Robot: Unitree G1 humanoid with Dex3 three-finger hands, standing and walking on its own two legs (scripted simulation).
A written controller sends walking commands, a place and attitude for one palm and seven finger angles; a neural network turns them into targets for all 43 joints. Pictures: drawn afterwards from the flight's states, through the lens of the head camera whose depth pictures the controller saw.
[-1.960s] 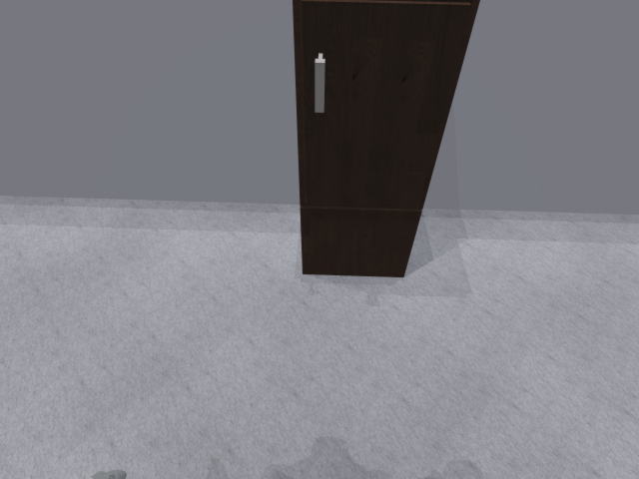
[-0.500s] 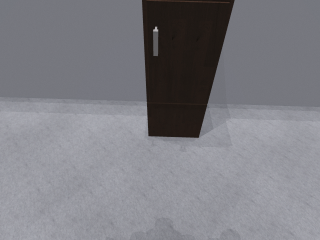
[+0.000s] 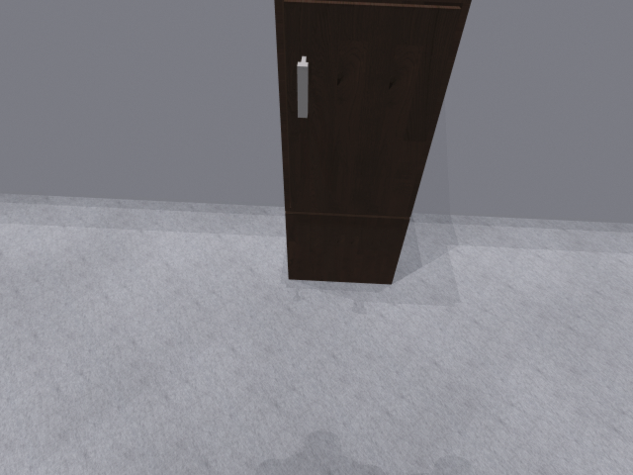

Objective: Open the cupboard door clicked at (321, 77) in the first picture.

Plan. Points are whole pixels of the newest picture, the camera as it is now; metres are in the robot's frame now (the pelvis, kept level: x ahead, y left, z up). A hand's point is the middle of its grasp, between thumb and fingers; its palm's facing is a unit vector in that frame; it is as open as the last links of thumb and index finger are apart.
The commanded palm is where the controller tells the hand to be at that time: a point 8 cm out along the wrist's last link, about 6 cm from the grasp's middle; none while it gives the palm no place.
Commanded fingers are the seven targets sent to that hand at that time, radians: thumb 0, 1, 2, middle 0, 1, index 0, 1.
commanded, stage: take the last steps up to it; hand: left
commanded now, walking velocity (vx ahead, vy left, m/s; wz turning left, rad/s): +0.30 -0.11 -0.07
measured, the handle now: (303, 86) +0.91 +0.10 +0.06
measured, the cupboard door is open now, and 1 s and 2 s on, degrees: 0 0 0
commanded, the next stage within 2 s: come to a stop and stand still in 0.80 s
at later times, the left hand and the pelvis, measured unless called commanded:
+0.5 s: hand (200, 425) +0.22 +0.20 -0.16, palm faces -0.04 -0.99 -0.15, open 7.4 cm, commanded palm none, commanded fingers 0.00 0.90 0.90 -0.20 -0.30 -0.20 -0.30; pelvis +0.16 +0.02 +0.01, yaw -4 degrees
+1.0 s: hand (255, 366) +0.34 +0.14 -0.19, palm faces +0.03 -0.99 -0.14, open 7.3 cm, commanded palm none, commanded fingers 0.00 0.90 0.90 -0.20 -0.30 -0.20 -0.30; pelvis +0.34 -0.03 +0.00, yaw -2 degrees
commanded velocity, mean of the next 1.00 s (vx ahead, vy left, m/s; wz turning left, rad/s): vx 0.18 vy -0.09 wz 0.00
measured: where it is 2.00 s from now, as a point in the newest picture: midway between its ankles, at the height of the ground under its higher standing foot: (357, 446)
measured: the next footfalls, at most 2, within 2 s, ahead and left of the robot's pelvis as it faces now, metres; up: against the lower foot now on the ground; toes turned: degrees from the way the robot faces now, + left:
left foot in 0.22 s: +0.17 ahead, +0.13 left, +0.00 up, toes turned +7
right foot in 0.66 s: +0.34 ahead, -0.18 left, +0.00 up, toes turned -12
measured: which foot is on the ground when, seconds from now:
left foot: up 0.00-0.20, down 0.22-0.66, up 0.68-0.96, down 0.98-1.00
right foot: down 0.00-0.22, up 0.24-0.64, down 0.66-1.00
